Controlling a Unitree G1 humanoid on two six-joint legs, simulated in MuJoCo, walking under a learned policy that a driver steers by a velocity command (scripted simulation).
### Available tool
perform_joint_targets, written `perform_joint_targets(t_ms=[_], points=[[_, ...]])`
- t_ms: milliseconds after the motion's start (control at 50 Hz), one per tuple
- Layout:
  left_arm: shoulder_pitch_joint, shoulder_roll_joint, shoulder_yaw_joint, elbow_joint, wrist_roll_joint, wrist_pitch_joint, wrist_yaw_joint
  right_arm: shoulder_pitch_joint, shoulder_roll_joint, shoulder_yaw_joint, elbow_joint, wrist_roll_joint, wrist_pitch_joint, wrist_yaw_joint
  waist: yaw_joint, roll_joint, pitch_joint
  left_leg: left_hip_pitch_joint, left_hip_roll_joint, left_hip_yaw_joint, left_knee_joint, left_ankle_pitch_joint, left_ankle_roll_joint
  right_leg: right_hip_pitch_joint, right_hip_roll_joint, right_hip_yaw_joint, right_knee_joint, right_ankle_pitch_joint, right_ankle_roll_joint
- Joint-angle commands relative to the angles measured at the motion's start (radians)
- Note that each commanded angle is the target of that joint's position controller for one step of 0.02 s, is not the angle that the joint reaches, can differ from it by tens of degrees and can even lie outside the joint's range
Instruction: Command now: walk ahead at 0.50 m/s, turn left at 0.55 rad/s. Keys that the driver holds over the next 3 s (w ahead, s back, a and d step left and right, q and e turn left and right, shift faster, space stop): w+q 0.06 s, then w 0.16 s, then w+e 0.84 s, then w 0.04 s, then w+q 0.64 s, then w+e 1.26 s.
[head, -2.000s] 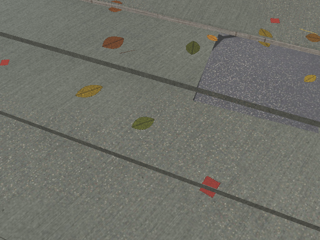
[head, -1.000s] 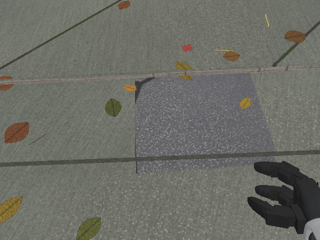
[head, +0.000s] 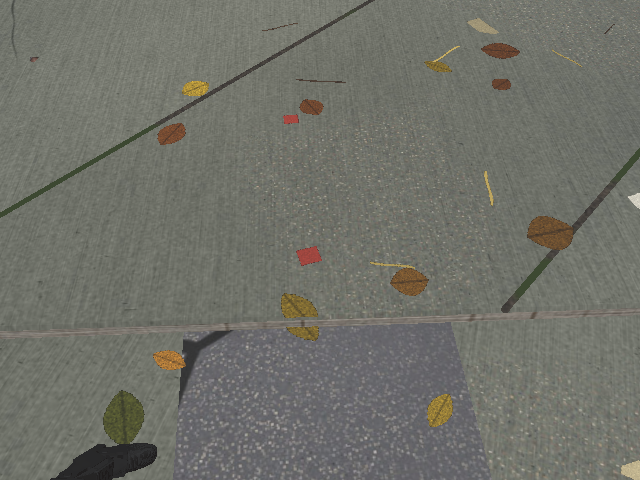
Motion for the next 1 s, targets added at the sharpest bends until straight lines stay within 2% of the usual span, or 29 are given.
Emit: perform_joint_targets(t_ms=[20,80,140,160,200,220,240,260,280,300,320,340,360,380,400,440,500,520,560,620,640,660,680,700,720,780,860,960,1000], points=[[-0.026,0.120,0.030,-0.080,0.025,0.005,0.009,-0.093,-0.128,-0.019,-0.110,-0.005,-0.052,-0.031,0.081,-0.025,0.013,0.064,0.282,-0.405,-0.354,0.246,0.193,-0.185,-0.060,0.020,-0.175,0.099,0.052],[-0.135,0.029,-0.003,-0.112,0.027,0.015,0.000,-0.032,-0.137,-0.025,-0.104,0.000,-0.038,-0.059,0.029,0.025,-0.011,0.054,0.197,-0.247,-0.317,0.374,0.135,-0.118,-0.007,-0.044,-0.444,0.283,0.084],[-0.228,0.001,-0.018,-0.131,0.010,0.023,-0.020,0.063,-0.123,-0.020,-0.089,0.005,-0.011,-0.065,-0.044,0.079,-0.011,0.093,0.202,-0.232,-0.296,0.295,0.097,-0.084,0.031,-0.082,-0.650,0.365,0.089],[-0.259,0.011,-0.015,-0.142,0.006,0.021,-0.024,0.090,-0.120,-0.018,-0.078,0.005,-0.007,-0.062,-0.063,0.092,0.002,0.114,0.224,-0.255,-0.296,0.274,0.094,-0.077,0.033,-0.077,-0.685,0.390,0.083],[-0.245,0.052,0.001,-0.146,0.002,0.016,-0.028,0.099,-0.139,-0.020,-0.071,0.004,-0.001,-0.057,-0.047,0.134,0.003,0.152,0.271,-0.291,-0.291,0.315,0.088,-0.033,0.045,-0.085,-0.712,0.321,0.051],[-0.214,0.080,0.013,-0.140,0.002,0.012,-0.028,0.082,-0.148,-0.023,-0.073,0.004,-0.001,-0.059,-0.020,0.153,-0.006,0.198,0.285,-0.292,-0.267,0.376,0.074,-0.018,0.048,-0.080,-0.736,0.310,0.028],[-0.084,0.131,0.036,-0.107,0.012,0.005,-0.023,0.044,-0.146,-0.017,-0.088,-0.010,-0.006,-0.059,0.056,0.182,-0.090,0.207,0.262,-0.242,-0.163,0.632,0.054,0.118,0.084,-0.136,-0.705,0.279,-0.021],[0.032,0.177,0.057,-0.069,0.027,0.001,-0.018,0.046,-0.111,-0.008,-0.109,-0.007,-0.011,-0.061,0.097,0.165,-0.210,0.103,0.207,-0.177,0.005,0.800,-0.003,0.364,0.054,-0.080,-0.658,0.290,-0.088],[0.222,0.207,0.077,-0.031,0.034,0.009,-0.017,0.057,-0.097,0.007,-0.127,-0.007,-0.014,-0.063,0.171,0.020,-0.372,-0.128,0.143,-0.109,0.307,0.684,-0.079,0.677,-0.091,0.190,-0.682,0.134,-0.203],[0.407,0.220,0.085,0.018,0.030,0.021,-0.014,0.047,-0.083,0.015,-0.128,0.000,-0.020,-0.057,0.242,-0.211,-0.498,-0.311,0.024,-0.124,0.681,0.167,-0.122,0.866,-0.231,0.582,-0.856,-0.128,-0.308],[0.321,0.189,0.064,0.024,0.017,0.023,-0.017,0.023,-0.082,0.013,-0.143,0.004,-0.037,-0.040,0.187,-0.226,-0.401,-0.466,0.040,-0.213,0.820,-0.181,-0.096,0.819,-0.269,0.738,-0.981,-0.253,-0.302],[0.245,0.171,0.059,0.004,0.011,0.029,-0.011,-0.075,-0.105,0.014,-0.169,0.012,-0.052,-0.029,0.176,-0.134,-0.260,-0.508,0.081,-0.193,0.836,-0.153,-0.080,0.673,-0.239,0.652,-0.990,-0.243,-0.276],[0.205,0.157,0.054,0.002,0.018,0.029,-0.008,-0.150,-0.099,0.019,-0.195,0.001,-0.065,-0.024,0.148,-0.036,-0.160,-0.497,0.118,-0.180,0.757,-0.105,-0.065,0.521,-0.210,0.569,-1.004,-0.112,-0.260],[0.182,0.124,0.045,0.005,0.020,0.023,-0.008,-0.184,-0.099,0.014,-0.199,-0.020,-0.070,-0.030,0.120,0.010,-0.122,-0.435,0.151,-0.172,0.670,-0.080,-0.061,0.412,-0.170,0.492,-1.017,0.024,-0.238],[0.161,0.101,0.037,0.006,0.023,0.026,-0.010,-0.173,-0.079,0.017,-0.194,-0.028,-0.069,-0.034,0.085,-0.003,-0.105,-0.364,0.159,-0.160,0.630,-0.077,-0.063,0.327,-0.126,0.440,-1.034,0.081,-0.227],[0.125,0.087,0.034,-0.006,0.007,0.032,-0.004,-0.120,-0.055,0.026,-0.184,-0.026,-0.061,-0.032,0.033,-0.073,-0.085,-0.302,0.161,-0.140,0.516,-0.087,-0.086,0.231,-0.091,0.380,-1.057,0.119,-0.247],[0.122,0.156,0.057,-0.013,-0.008,0.053,0.015,-0.200,-0.013,0.056,-0.210,-0.031,-0.054,-0.032,0.033,-0.090,-0.051,-0.161,0.126,-0.086,0.215,-0.069,-0.117,0.075,-0.052,0.289,-1.081,0.101,-0.236],[0.147,0.177,0.066,-0.011,-0.010,0.060,0.022,-0.229,-0.019,0.057,-0.210,-0.027,-0.054,-0.032,0.049,-0.096,-0.055,-0.105,0.110,-0.089,0.153,0.016,-0.132,0.053,-0.043,0.284,-1.070,0.100,-0.223],[0.172,0.199,0.074,-0.021,-0.011,0.063,0.021,-0.214,-0.075,0.040,-0.200,-0.013,-0.057,-0.029,0.036,-0.101,-0.095,0.015,0.092,-0.093,0.114,0.170,-0.139,0.026,-0.063,0.317,-1.037,0.009,-0.201],[0.201,0.144,0.058,-0.025,-0.009,0.072,0.021,-0.153,-0.101,0.018,-0.182,-0.002,-0.050,-0.040,-0.015,-0.072,-0.088,0.167,0.101,-0.092,0.009,0.098,-0.123,-0.041,-0.009,0.315,-0.879,-0.152,-0.119],[0.205,0.084,0.042,-0.031,-0.002,0.071,0.018,-0.050,-0.132,0.004,-0.159,-0.008,-0.051,-0.049,-0.061,-0.007,-0.114,0.301,0.197,-0.188,-0.059,-0.006,-0.091,-0.140,0.051,0.251,-0.682,-0.203,-0.068],[0.238,0.006,0.021,-0.052,0.002,0.064,0.017,0.021,-0.199,-0.006,-0.155,-0.032,-0.046,-0.055,-0.055,0.192,-0.174,0.402,0.422,-0.487,-0.195,-0.259,-0.021,-0.249,0.133,0.113,-0.347,-0.213,-0.017],[0.281,0.065,0.030,-0.091,-0.021,0.053,0.019,-0.007,-0.255,-0.023,-0.148,-0.045,-0.043,-0.045,0.004,0.344,-0.130,0.337,0.528,-0.805,-0.332,-0.543,0.081,-0.400,0.086,0.076,-0.164,-0.202,-0.018],[0.278,0.129,0.045,-0.075,-0.022,0.055,0.019,-0.059,-0.195,-0.013,-0.154,-0.024,-0.051,-0.046,0.016,0.267,-0.057,0.283,0.511,-0.785,-0.347,-0.577,0.097,-0.437,0.026,0.083,-0.049,-0.121,-0.013],[0.260,0.142,0.051,-0.061,-0.015,0.063,0.016,-0.091,-0.135,0.003,-0.152,-0.014,-0.056,-0.045,0.021,0.202,-0.012,0.244,0.458,-0.641,-0.333,-0.440,0.073,-0.445,0.012,0.077,-0.021,-0.040,-0.007],[0.218,0.111,0.051,-0.060,-0.003,0.078,0.009,-0.149,-0.086,0.013,-0.137,-0.036,-0.065,-0.043,0.046,0.145,0.009,0.150,0.350,-0.322,-0.353,-0.033,0.034,-0.358,-0.041,0.063,-0.045,0.120,0.011],[0.139,0.076,0.040,-0.103,-0.003,0.087,-0.003,-0.088,-0.101,0.002,-0.092,-0.036,-0.072,-0.050,0.025,0.093,-0.012,0.192,0.341,-0.139,-0.361,0.263,0.048,-0.358,-0.047,0.047,-0.147,0.235,0.040],[-0.009,0.038,0.013,-0.160,-0.002,0.090,-0.036,-0.055,-0.158,-0.011,-0.054,-0.022,-0.053,-0.059,-0.021,0.085,0.019,0.215,0.353,-0.003,-0.376,0.314,0.039,-0.263,-0.045,-0.043,-0.444,0.352,0.027],[-0.056,0.043,0.011,-0.183,-0.008,0.091,-0.050,-0.036,-0.179,-0.016,-0.038,-0.011,-0.044,-0.057,-0.028,0.077,0.045,0.251,0.370,0.029,-0.369,0.338,0.029,-0.244,-0.044,-0.061,-0.523,0.338,0.004]])
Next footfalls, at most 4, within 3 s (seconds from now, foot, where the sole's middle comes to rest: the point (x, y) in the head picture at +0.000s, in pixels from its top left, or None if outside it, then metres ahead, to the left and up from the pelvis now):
0.24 right None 0.39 -0.14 -0.73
0.64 left None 0.48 0.12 -0.73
1.14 right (400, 367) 0.72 -0.19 -0.73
1.66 left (332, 238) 1.07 -0.07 -0.69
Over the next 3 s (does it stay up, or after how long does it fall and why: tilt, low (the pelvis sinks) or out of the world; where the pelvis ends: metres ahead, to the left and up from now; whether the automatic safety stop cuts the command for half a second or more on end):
stays up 1.61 -0.33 0.09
